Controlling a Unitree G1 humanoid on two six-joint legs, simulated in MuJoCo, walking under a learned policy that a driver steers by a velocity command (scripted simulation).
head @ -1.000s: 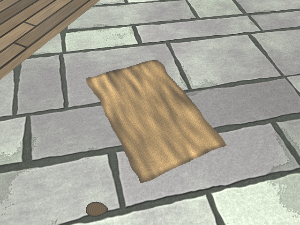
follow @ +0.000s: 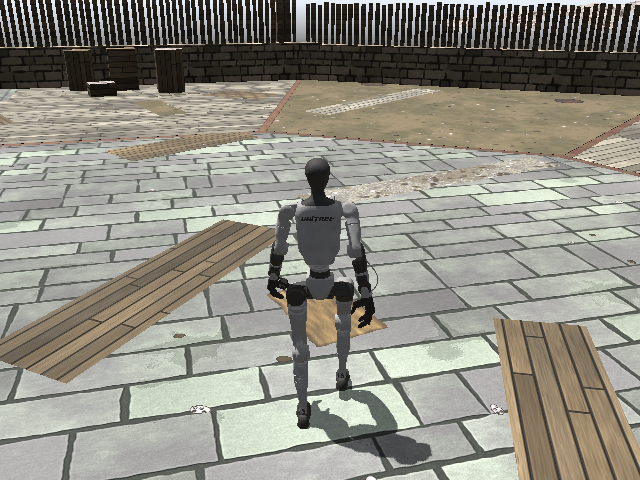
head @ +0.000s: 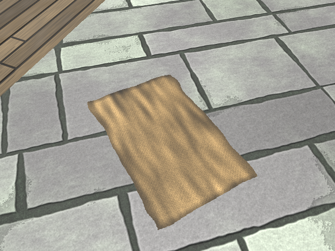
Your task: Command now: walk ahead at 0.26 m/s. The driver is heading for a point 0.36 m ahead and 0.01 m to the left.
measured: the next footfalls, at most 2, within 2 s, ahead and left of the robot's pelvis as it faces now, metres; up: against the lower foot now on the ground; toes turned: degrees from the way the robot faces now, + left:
right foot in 0.10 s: +0.23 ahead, -0.09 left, +0.00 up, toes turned -3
left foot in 0.48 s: +0.18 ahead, +0.10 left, +0.00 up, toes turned +1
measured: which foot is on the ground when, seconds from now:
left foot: down 0.00-0.12, up 0.14-0.46, down 0.48-1.00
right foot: up 0.00-0.08, down 0.10-1.00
